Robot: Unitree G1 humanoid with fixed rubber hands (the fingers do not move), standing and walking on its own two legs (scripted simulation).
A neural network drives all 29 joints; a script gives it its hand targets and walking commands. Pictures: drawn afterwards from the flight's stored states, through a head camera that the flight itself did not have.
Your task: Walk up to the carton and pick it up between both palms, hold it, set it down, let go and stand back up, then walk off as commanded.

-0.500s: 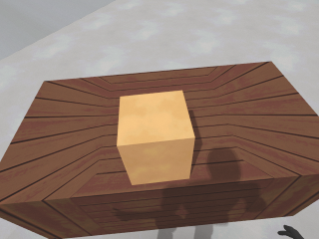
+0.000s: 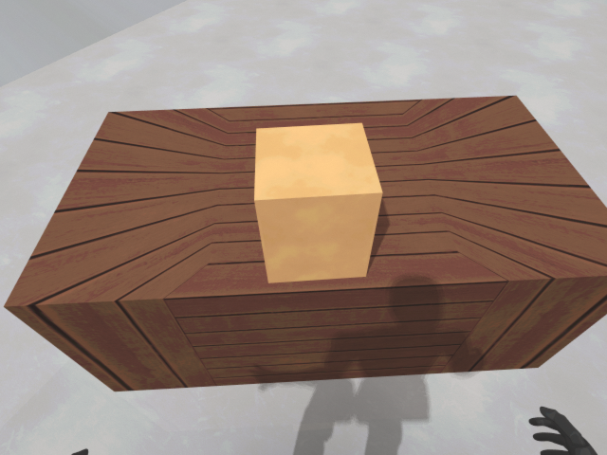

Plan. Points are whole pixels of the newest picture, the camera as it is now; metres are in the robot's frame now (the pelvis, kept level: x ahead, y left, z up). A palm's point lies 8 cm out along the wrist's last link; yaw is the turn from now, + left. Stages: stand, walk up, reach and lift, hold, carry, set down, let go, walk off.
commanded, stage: walk off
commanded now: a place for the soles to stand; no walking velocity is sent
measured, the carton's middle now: (313, 205) +0.60 +0.00 -0.08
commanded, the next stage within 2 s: none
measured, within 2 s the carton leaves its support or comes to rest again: neither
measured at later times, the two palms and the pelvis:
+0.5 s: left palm out of the picture -0.13 +0.39 -0.10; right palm out of the picture -0.10 -0.26 -0.07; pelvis -0.18 +0.06 +0.01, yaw +0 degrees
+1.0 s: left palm out of the picture -0.20 +0.43 -0.09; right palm out of the picture -0.43 -0.20 -0.07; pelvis -0.35 +0.12 +0.00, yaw -4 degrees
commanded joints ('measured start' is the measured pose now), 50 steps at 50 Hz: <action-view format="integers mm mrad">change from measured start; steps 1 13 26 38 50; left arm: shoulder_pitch -77 -21 119 -171 -7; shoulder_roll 198 170 129 215 177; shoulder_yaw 37 64 50 53 58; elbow -74 -71 39 -105 -163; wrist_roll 2 26 6 -19 -10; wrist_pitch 7 92 41 38 94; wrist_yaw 19 14 -16 1 -67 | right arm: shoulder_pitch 64 41 179 266 355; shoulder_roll -108 -193 -183 -112 -203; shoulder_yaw -17 -57 -54 -57 -85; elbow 13 -182 -46 -115 -128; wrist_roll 0 -29 -20 -15 -26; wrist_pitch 21 -32 -3 49 -66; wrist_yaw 7 6 -17 -7 -47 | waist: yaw -49 24 -32 -131 13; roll -143 63 99 -224 119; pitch -114 81 -193 89 189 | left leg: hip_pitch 52 -174 341 28 -28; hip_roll -27 365 300 23 360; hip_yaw -23 -467 -269 -144 -706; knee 292 -693 -539 542 -884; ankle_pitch -38 182 530 -63 -601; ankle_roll -5 213 165 -56 196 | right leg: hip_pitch -77 -68 -10 -300 -260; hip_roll -293 59 -50 -404 -84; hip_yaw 339 130 -34 318 119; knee -219 629 29 -431 686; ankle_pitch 95 -326 -244 -466 -225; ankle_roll -185 58 3 -186 38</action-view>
